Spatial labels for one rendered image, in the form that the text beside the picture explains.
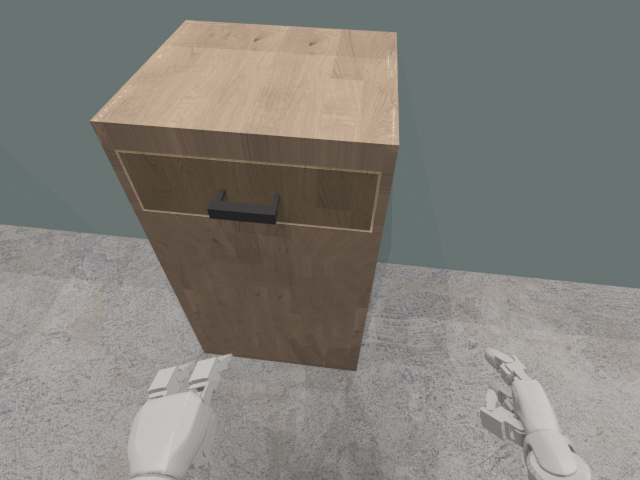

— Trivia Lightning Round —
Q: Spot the right robot forearm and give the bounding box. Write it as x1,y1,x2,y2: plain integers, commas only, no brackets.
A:
523,430,591,480

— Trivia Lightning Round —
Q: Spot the right robot hand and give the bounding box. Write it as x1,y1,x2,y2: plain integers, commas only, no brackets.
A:
480,348,562,447

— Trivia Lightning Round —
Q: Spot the cabinet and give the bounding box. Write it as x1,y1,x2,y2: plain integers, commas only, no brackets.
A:
90,20,399,371

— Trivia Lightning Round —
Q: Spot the drawer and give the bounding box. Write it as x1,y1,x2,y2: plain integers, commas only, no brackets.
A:
118,150,379,231

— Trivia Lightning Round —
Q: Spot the left robot hand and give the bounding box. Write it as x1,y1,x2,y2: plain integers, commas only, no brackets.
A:
127,354,233,480

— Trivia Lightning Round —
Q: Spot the handle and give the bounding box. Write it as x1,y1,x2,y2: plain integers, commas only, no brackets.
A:
207,189,280,225

